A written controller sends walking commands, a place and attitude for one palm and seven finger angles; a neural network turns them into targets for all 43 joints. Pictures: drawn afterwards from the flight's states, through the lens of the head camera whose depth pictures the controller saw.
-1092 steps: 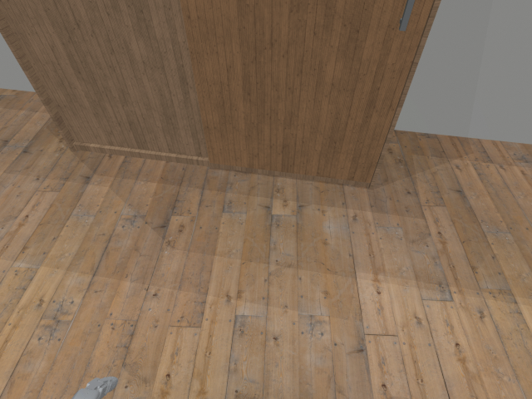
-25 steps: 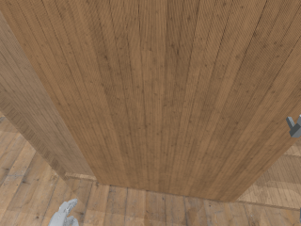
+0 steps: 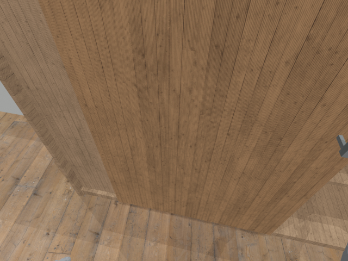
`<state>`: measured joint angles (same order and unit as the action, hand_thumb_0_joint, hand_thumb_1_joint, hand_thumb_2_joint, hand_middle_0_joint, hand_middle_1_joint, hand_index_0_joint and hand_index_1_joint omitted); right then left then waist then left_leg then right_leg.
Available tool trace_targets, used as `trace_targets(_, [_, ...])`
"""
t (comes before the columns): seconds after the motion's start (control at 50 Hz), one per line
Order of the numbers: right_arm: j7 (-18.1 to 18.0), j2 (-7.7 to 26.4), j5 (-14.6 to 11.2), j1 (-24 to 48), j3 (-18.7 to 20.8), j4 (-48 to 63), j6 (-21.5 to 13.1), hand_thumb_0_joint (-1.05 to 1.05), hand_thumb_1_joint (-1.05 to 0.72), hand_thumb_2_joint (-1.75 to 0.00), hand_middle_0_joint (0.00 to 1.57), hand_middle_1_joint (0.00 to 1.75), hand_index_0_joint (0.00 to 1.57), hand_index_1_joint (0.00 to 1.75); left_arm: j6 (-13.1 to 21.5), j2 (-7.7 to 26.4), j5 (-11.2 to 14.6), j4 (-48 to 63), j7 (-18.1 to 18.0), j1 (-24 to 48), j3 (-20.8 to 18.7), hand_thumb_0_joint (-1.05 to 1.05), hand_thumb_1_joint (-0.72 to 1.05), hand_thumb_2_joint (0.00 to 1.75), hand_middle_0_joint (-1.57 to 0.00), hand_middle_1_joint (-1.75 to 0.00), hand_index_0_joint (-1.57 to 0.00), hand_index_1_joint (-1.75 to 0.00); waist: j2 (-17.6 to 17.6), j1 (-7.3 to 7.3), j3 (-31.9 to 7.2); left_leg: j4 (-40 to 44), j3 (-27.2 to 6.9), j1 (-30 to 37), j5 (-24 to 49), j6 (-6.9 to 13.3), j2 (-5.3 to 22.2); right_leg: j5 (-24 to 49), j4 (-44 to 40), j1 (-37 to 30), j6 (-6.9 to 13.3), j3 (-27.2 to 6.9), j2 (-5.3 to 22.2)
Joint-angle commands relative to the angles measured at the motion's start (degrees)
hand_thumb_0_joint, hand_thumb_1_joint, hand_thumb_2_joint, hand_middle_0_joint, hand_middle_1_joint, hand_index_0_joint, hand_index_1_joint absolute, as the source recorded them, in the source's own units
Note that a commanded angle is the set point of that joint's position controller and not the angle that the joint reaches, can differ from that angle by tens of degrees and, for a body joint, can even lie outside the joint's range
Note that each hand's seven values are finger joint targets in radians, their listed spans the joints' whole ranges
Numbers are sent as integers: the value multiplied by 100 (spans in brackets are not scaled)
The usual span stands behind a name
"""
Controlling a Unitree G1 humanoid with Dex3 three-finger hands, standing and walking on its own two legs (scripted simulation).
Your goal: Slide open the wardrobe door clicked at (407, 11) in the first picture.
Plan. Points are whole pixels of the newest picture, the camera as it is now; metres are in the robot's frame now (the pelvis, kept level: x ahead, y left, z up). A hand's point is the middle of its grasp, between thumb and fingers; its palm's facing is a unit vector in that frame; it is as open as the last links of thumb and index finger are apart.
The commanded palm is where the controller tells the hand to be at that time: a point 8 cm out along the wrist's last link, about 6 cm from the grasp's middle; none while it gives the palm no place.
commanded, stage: stop walking and hold the door there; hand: right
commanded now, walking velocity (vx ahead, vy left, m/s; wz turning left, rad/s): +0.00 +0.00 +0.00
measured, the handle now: out of the picture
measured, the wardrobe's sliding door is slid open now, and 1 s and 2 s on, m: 0.59 0.59 0.58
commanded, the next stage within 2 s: loosen the grip on the handle in 1.42 s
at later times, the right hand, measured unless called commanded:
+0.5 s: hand out of the picture +0.39 -0.36 +0.14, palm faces +0.45 +0.86 -0.25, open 5.9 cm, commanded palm +0.34 -0.38 +0.14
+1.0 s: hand out of the picture +0.38 -0.36 +0.14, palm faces +0.31 +0.94 -0.14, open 5.9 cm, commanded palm +0.35 -0.38 +0.14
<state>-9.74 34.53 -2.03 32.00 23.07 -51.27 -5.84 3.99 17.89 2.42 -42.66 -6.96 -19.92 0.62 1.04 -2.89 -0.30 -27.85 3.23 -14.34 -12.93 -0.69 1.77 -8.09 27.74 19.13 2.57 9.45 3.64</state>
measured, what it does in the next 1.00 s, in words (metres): steps to the right: left foot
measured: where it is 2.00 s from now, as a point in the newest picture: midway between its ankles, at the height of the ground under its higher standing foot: outside the picture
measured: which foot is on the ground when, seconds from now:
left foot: down 0.00-0.38, up 0.40-0.80, down 0.82-1.00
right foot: down 0.00-1.00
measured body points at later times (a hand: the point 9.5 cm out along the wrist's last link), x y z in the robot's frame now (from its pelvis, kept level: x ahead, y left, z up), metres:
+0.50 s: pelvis -0.02 -0.07 -0.01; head +0.02 -0.07 +0.44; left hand +0.15 +0.19 -0.10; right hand +0.36 -0.40 +0.15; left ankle -0.03 +0.09 -0.68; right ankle +0.05 -0.13 -0.74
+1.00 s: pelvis -0.07 -0.13 +0.00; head -0.03 -0.15 +0.44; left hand +0.05 +0.14 -0.10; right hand +0.36 -0.41 +0.15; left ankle -0.13 +0.01 -0.70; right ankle +0.05 -0.14 -0.73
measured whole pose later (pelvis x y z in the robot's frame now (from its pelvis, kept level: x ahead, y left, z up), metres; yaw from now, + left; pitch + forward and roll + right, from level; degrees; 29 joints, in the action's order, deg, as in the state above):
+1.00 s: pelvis -0.07 -0.13 +0.00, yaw +0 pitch -2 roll +3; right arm -7.4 23.4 -3.6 39.6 11.6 -37.3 -0.6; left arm 4.0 15.7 0.3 -40.1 -4.1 -13.4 0.8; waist 0.5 -2.1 6.7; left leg -45.6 1.8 -13.5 -30.4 1.7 -1.4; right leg -5.7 25.2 20.0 -3.4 11.2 -2.1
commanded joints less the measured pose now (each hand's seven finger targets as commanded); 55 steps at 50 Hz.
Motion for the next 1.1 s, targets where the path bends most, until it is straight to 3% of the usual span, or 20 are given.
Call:
trace_targets(0.0, [224,959,168,1743,-348,1105,-397,0,-90,-90,45,140,45,140,285,878,9,684,-43,357,-295,0,90,90,-20,-30,-20,-30,606,121,-1048,372,-239,72,-337,122,213,-1256,-942,-616,-104,-983,783])
trace_targets(0.16, [212,1390,213,1648,-96,921,-467,0,-90,-90,45,140,45,140,49,873,30,606,-13,399,-398,0,90,90,-20,-30,-20,-30,-242,118,-1128,562,-1260,-24,1708,463,1488,100,726,-495,-295,-652,259])
trace_targets(0.26, [248,1382,226,1569,69,924,-473,0,-90,-90,45,140,45,140,-26,787,41,626,-10,651,-378,0,90,90,-20,-30,-20,-30,-1128,243,-852,263,-1343,494,3525,757,2275,-1576,1243,343,-393,-999,-14])
trace_targets(0.34, [261,1087,177,1783,-187,1672,-593,0,-90,-90,45,140,45,140,-72,767,27,669,-94,974,-374,0,90,90,-20,-30,-20,-30,-442,197,-974,-655,-195,-121,2629,113,1427,1316,-186,-893,-323,-771,402])
trace_targets(0.38, [376,241,119,2061,-843,2462,-771,0,-90,-90,45,140,45,140,-26,772,-4,975,37,960,-327,0,90,90,-20,-30,-20,-30,1300,149,-1394,-2531,182,-812,-1847,-192,291,3345,-784,-1301,311,-2110,1489])
trace_targets(0.46, [372,9,100,2316,-1061,3009,-706,0,-90,-90,45,140,45,140,252,760,51,873,114,1021,-395,0,90,90,-20,-30,-20,-30,735,173,-1769,-3877,65,-1237,-2067,-177,194,3014,-427,-1844,587,-1566,1254])
trace_targets(0.62, [425,-75,5,2823,-1255,3352,-313,0,-90,-90,45,140,45,140,396,466,-139,1014,95,840,-83,0,90,90,-20,-30,-20,-30,924,176,-2031,-1755,14,-359,-1494,66,-214,40,-1655,-2303,-368,-1770,1159])
trace_targets(0.74, [459,162,-8,2551,-1019,3060,-269,0,-90,-90,45,140,45,140,364,625,-262,1153,231,736,-168,0,90,90,-20,-30,-20,-30,755,289,-2105,1076,62,1286,-610,550,-102,1560,-664,-1704,-1331,-961,490])
trace_targets(0.8, [553,-61,-32,2784,-1192,3053,-284,0,-90,-90,45,140,45,140,231,438,-162,1203,210,646,-97,0,90,90,-20,-30,-20,-30,-710,134,-1703,604,-879,792,1428,1036,1324,228,821,-939,-646,-859,245])
trace_targets(0.86, [543,-275,-124,2845,-1241,3223,-149,0,-90,-90,45,140,45,140,246,770,-31,1102,117,595,-238,0,90,90,-20,-30,-20,-30,164,-33,-2399,-1567,-154,-265,247,34,-91,2998,-183,-2713,277,-2255,1218])
trace_targets(0.88, [533,-310,-203,2886,-1304,3284,-186,0,-90,-90,45,140,45,140,272,719,-85,1064,130,632,-200,0,90,90,-20,-30,-20,-30,712,-60,-2630,-2534,-526,-787,-1841,63,-308,2705,-795,-3100,202,-3225,1804])
trace_targets(0.9, [521,-368,-129,2990,-1339,3327,-215,0,-90,-90,45,140,45,140,349,701,-151,1031,193,761,-198,0,90,90,-20,-30,-20,-30,400,87,-2577,-3142,-706,-747,-1894,195,-341,1330,-1310,-2912,-1104,-3307,1811])
trace_targets(0.92, [494,-511,-161,3028,-1383,3266,-208,0,-90,-90,45,140,45,140,376,760,-225,1022,212,993,-282,0,90,90,-20,-30,-20,-30,811,275,-2418,-2989,-342,-253,-1747,270,-458,617,-1901,-2399,-3225,-2410,1419])
trace_targets(0.94, [472,-598,-240,3099,-1447,3391,-156,0,-90,-90,45,140,45,140,332,797,-248,1144,229,1241,-375,0,90,90,-20,-30,-20,-30,1979,470,-2115,-2062,260,737,-2021,322,-619,1245,-1974,-1544,-3371,-1034,784])
trace_targets(0.96, [457,-453,-167,3171,-1373,3463,-134,0,-90,-90,45,140,45,140,310,672,-217,1104,269,1013,-380,0,90,90,-20,-30,-20,-30,2402,456,-1736,-904,691,1440,-2246,316,-541,1579,-1512,-719,-2532,-172,476])
trace_targets(0.98, [431,-153,-37,2997,-1151,3104,-162,0,-90,-90,45,140,45,140,271,648,-106,997,301,641,-377,0,90,90,-20,-30,-20,-30,1134,430,-1597,200,541,1605,-1899,605,-84,1088,-66,-341,-1901,142,111])
trace_targets(1.0, [465,-136,42,3046,-1179,2677,-243,0,-90,-90,45,140,45,140,209,730,42,821,290,263,-422,0,90,90,-20,-30,-20,-30,-1584,354,-1485,947,-734,438,-947,1181,1131,-790,2440,-639,-1354,-389,-239])
trace_targets(1.02, [575,-555,-42,3304,-1526,2333,-302,0,-90,-90,45,140,45,140,158,735,73,779,227,382,-431,0,90,90,-20,-30,-20,-30,-2612,231,-995,828,-1749,-102,-263,1658,2052,-2439,4005,263,-708,-1851,-7])
trace_targets(1.06, [553,-565,139,3797,-1482,2764,-353,0,-90,-90,45,140,45,140,208,336,-289,748,319,477,-131,0,90,90,-20,-30,-20,-30,-559,-116,-997,-388,-558,43,612,1054,1926,-2264,1973,442,-439,-1898,407])
trace_targets(1.08, [503,210,153,3533,-845,2483,-353,0,-90,-90,45,140,45,140,115,578,-165,556,257,195,-270,0,90,90,-20,-30,-20,-30,242,-239,-1134,-1529,180,-76,511,565,1065,-648,441,-205,-516,-1222,66])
